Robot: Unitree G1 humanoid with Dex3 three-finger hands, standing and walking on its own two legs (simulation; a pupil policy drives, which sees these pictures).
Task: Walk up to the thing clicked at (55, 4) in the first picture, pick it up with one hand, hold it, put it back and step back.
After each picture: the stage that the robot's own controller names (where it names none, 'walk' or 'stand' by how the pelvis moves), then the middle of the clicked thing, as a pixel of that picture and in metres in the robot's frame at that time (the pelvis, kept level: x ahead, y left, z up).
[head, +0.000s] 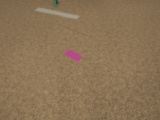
stand; out of the picture +2.34 +0.40 -0.65
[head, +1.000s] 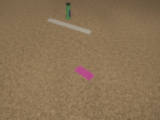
walk; (68, 11) +2.20 +0.16 -0.63
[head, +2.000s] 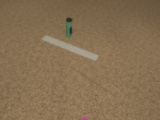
walk; (69, 28) +1.55 +0.09 -0.64
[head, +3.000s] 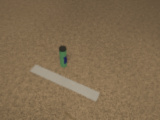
walk; (63, 57) +1.04 +0.15 -0.64
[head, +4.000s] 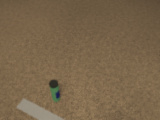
walk; (55, 91) +0.69 +0.20 -0.64
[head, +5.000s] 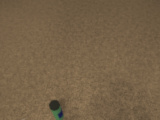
walk; (57, 111) +0.47 +0.21 -0.63
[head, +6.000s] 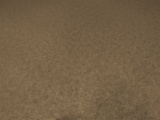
stand; out of the picture +0.39 +0.19 -0.65
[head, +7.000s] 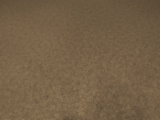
stand; out of the picture +0.38 +0.17 -0.65
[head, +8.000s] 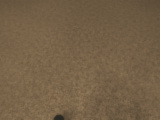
stand; out of the picture +0.40 +0.17 -0.66
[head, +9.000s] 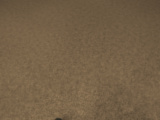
stand; out of the picture +0.40 +0.18 -0.66
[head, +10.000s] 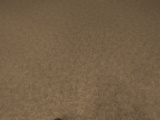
stand; out of the picture +0.39 +0.18 -0.66
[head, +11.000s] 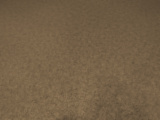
go down; out of the picture +0.39 +0.18 -0.66
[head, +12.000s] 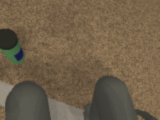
go down; (12, 49) +0.46 +0.24 -0.26
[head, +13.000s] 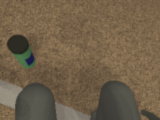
approach; (24, 54) +0.46 +0.23 -0.26
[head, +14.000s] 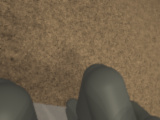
close in; out of the picture +0.44 +0.29 -0.16
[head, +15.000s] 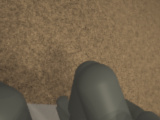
close; out of the picture +0.44 +0.30 -0.15
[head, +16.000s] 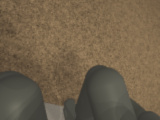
lift; out of the picture +0.35 +0.26 -0.16
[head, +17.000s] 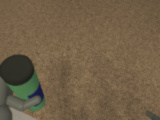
lift; (28, 88) +0.31 +0.17 +0.04
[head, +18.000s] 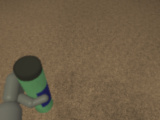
hold; (37, 88) +0.32 +0.15 +0.05
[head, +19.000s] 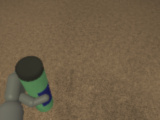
hold; (38, 88) +0.32 +0.16 +0.03
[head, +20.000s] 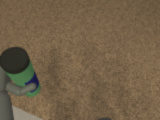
crouch; (24, 76) +0.37 +0.18 -0.03
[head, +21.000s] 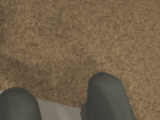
lower; out of the picture +0.49 +0.27 -0.05
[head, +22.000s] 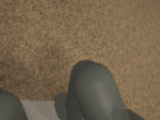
lower; out of the picture +0.46 +0.30 -0.15
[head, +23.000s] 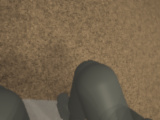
lower; out of the picture +0.44 +0.30 -0.16
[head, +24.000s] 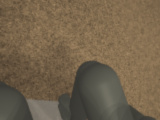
lower; out of the picture +0.43 +0.30 -0.16
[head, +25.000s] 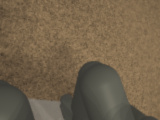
lower; out of the picture +0.41 +0.29 -0.16
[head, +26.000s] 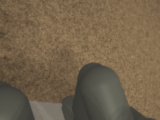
open; out of the picture +0.42 +0.28 -0.16
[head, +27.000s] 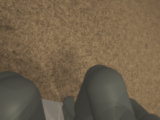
stand; out of the picture +0.41 +0.26 -0.18
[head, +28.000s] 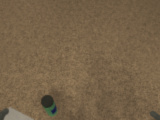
stand; (50, 106) +0.40 +0.19 -0.51
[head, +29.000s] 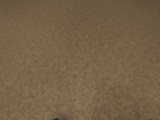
stand; out of the picture +0.38 +0.18 -0.60
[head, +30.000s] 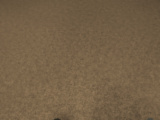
stand; out of the picture +0.38 +0.17 -0.60
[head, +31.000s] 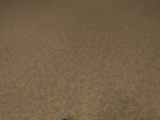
stand; out of the picture +0.41 +0.15 -0.65
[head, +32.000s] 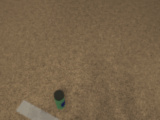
walk; (59, 100) +0.46 +0.12 -0.63
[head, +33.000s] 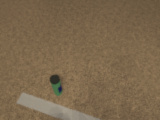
walk; (56, 85) +0.59 +0.21 -0.62
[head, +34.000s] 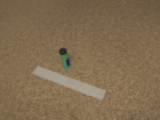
walk; (65, 59) +0.91 +0.23 -0.63
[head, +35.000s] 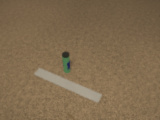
stand; (66, 62) +1.04 +0.16 -0.65
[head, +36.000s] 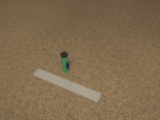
stand; (65, 62) +1.03 +0.17 -0.66
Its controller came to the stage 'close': yes
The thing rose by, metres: 0.67
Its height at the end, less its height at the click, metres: +0.00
